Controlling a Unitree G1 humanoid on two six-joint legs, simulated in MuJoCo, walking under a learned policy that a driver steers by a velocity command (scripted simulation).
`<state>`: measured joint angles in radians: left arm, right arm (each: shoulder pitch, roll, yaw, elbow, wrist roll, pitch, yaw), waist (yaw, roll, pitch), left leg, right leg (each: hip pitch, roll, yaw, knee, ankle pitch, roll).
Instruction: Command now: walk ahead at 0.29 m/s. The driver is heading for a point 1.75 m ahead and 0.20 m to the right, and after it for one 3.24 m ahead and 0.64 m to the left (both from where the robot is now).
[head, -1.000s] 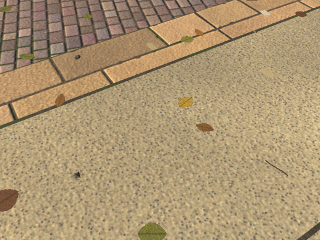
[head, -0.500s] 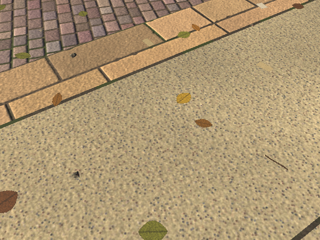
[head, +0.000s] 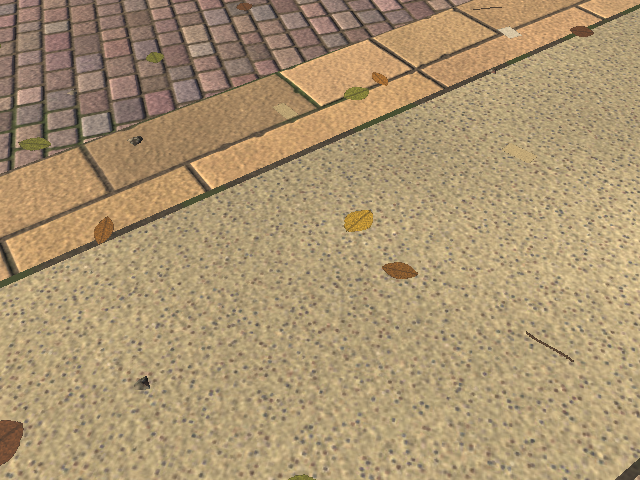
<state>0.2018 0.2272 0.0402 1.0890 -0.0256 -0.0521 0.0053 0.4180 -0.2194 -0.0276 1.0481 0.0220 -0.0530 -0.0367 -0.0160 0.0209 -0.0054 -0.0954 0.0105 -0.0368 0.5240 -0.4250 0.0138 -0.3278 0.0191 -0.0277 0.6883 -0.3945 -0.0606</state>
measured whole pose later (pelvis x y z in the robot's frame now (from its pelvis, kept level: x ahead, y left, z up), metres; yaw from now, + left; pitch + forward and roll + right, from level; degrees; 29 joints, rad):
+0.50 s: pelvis +0.22 +0.01 -0.01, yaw +0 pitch +2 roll -1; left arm 0.47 0.24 0.04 1.08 -0.01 -0.07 0.01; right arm -0.03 -0.23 -0.03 0.80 0.03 -0.10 0.04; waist 0.09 0.02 0.03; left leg -0.58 0.04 0.03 0.54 -0.02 0.06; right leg 0.18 0.01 -0.03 0.18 -0.39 0.00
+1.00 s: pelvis +0.40 +0.04 +0.01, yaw -5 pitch +2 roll +3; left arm 0.15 0.25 0.06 0.88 -0.01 0.00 0.01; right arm 0.16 -0.27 -0.06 0.94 0.00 -0.04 -0.03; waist -0.01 -0.02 0.00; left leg -0.17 -0.04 0.16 0.35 -0.22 0.06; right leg -0.45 -0.07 -0.01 0.71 -0.30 0.00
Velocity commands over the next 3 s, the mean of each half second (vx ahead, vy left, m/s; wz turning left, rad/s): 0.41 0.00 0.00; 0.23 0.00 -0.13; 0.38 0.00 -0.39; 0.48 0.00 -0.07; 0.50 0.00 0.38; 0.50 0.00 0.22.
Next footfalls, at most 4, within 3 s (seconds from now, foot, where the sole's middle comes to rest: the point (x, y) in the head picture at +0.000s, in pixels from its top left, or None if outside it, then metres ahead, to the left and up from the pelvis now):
0.54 left None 0.43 0.13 -0.77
1.08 right None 0.46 -0.09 -0.77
1.56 left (319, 356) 0.84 0.04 -0.77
2.08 right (442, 285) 1.04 -0.29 -0.77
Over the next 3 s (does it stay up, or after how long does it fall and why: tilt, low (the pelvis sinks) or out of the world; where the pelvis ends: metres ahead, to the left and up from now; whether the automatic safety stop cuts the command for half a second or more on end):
stays up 1.41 -0.14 0.01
